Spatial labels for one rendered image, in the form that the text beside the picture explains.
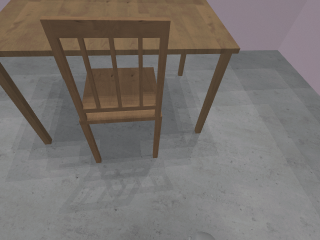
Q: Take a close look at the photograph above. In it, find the chair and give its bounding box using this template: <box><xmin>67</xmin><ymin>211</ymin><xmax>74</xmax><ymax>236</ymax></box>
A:
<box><xmin>39</xmin><ymin>16</ymin><xmax>171</xmax><ymax>163</ymax></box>

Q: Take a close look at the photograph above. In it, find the table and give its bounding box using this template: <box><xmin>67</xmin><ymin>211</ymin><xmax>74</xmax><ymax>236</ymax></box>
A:
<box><xmin>0</xmin><ymin>0</ymin><xmax>240</xmax><ymax>145</ymax></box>

